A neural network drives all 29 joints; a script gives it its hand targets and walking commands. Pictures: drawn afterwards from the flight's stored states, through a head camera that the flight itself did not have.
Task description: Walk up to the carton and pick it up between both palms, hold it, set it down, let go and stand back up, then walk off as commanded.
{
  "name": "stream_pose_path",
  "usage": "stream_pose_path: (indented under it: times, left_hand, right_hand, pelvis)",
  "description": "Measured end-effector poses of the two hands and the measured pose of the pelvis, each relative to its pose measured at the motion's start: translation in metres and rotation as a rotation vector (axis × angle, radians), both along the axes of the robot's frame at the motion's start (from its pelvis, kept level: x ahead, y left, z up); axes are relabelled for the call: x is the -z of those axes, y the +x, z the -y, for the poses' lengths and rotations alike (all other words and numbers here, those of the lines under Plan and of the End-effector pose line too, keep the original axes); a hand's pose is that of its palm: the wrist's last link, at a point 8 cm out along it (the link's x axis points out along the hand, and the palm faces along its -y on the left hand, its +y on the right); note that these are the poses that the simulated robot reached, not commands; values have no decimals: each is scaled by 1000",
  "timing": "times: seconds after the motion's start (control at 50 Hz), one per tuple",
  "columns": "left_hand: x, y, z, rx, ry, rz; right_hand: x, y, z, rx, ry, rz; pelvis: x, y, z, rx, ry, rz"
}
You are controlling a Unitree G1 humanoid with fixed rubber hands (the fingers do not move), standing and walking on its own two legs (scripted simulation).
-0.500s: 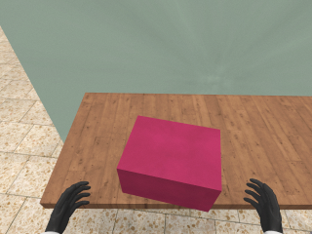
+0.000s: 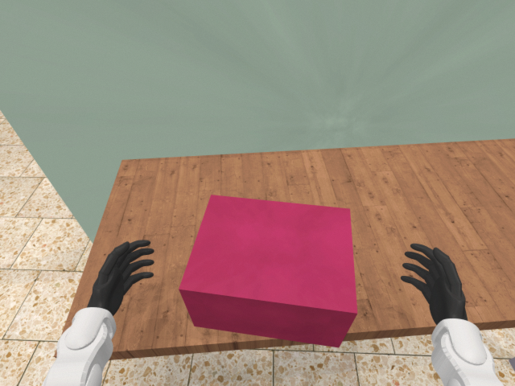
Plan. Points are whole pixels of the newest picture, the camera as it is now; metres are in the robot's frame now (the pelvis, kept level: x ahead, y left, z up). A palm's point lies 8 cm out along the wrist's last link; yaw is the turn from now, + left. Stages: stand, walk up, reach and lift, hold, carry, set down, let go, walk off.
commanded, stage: reach and lift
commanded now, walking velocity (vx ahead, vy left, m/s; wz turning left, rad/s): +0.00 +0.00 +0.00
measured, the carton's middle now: (272, 267) +0.36 -0.01 -0.07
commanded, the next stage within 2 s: none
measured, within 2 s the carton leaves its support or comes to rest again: neither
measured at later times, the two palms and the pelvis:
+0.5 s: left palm (120, 242) +0.33 +0.24 +0.07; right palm (445, 265) +0.28 -0.25 +0.07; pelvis +0.00 +0.00 +0.00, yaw +0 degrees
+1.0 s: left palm (126, 199) +0.39 +0.23 +0.10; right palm (439, 217) +0.34 -0.26 +0.10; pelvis -0.02 +0.00 +0.00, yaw +1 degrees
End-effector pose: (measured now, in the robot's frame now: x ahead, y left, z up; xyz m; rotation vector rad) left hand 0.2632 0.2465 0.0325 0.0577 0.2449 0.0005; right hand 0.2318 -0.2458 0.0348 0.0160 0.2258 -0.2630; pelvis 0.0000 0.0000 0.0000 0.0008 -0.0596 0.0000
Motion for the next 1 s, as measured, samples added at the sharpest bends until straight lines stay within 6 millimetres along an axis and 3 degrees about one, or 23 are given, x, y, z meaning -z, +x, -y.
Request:
stream_pose_path:
  times: [0.26, 0.52, 0.78, 1.0]
  left_hand:
    - [-15, 31, 7, 4, -2, 3]
    - [-39, 74, 11, 14, 1, 7]
    - [-70, 115, 13, 17, 8, 17]
    - [-70, 130, 14, 6, 22, -15]
  right_hand:
    - [-22, 26, 4, -22, -17, 20]
    - [-35, 49, 6, -12, -10, 23]
    - [-61, 87, 10, -22, -14, 25]
    - [-64, 112, 13, -20, -16, -11]
  pelvis:
    - [-3, 8, 6, -3, -2, -13]
    - [-3, -4, 3, -2, -1, -40]
    - [-2, -13, -2, -6, -4, -78]
    - [-1, -16, -1, -16, -8, -111]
